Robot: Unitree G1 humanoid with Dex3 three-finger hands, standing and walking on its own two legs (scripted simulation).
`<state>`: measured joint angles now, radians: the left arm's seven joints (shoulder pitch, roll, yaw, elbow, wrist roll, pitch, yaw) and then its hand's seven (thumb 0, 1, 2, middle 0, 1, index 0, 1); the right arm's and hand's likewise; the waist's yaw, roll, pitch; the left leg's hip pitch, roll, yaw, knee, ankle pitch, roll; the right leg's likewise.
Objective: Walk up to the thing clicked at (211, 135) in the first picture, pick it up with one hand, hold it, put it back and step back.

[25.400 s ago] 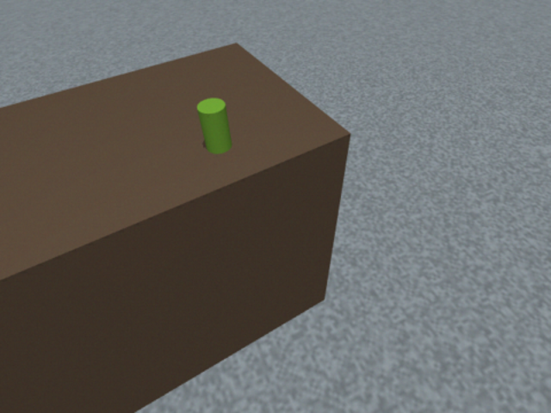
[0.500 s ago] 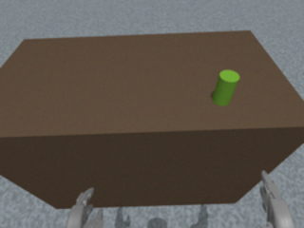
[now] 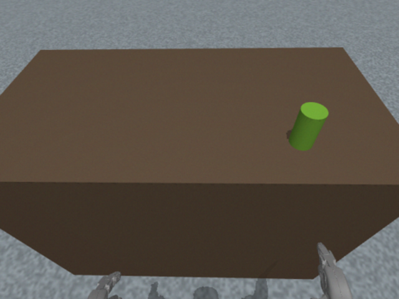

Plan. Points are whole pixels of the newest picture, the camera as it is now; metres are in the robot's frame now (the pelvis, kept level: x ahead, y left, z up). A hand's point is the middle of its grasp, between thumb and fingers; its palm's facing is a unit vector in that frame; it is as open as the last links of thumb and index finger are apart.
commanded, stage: home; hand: right
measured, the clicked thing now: (307, 127) +0.46 -0.20 +0.08
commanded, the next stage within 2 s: stand in 1.80 s
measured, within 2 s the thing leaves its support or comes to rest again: neither
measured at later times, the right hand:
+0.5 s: hand out of the picture +0.05 -0.27 -0.13, palm faces -0.04 +0.91 -0.41, open 17.5 cm
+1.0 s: hand out of the picture +0.02 -0.26 -0.14, palm faces -0.07 +0.93 -0.36, open 17.5 cm
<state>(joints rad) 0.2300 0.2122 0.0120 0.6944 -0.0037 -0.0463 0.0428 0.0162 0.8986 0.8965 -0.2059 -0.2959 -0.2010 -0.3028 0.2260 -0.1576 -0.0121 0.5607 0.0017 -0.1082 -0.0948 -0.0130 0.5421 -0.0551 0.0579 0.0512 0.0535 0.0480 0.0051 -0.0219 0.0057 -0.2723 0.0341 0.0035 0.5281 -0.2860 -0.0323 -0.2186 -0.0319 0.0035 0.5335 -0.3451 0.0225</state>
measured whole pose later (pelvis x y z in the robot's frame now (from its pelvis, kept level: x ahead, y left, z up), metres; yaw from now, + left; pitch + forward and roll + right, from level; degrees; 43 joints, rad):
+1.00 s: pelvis -0.04 +0.00 +0.01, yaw +1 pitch -3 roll -1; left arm 0.19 0.36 0.00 1.11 0.02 0.00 -0.01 0.01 0.90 0.90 -0.21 -0.30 -0.20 -0.30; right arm 0.16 -0.36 0.02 1.11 -0.01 -0.01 0.01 -0.01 0.55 -0.05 0.06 0.05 0.06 0.05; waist 0.01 0.00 0.04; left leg -0.18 0.05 -0.02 0.39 -0.16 -0.04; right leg -0.10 -0.01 -0.02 0.37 -0.21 0.01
